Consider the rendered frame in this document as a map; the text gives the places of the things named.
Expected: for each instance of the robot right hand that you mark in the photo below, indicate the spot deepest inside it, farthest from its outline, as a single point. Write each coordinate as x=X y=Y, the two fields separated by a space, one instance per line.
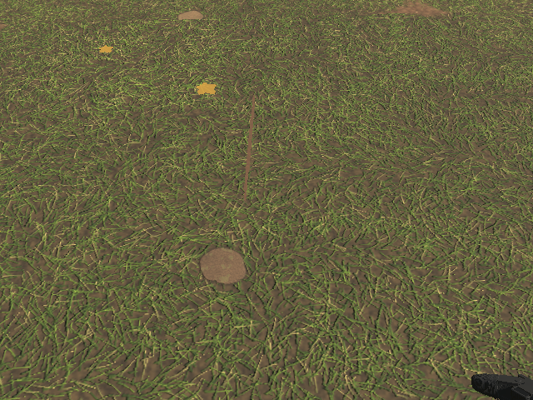
x=503 y=387

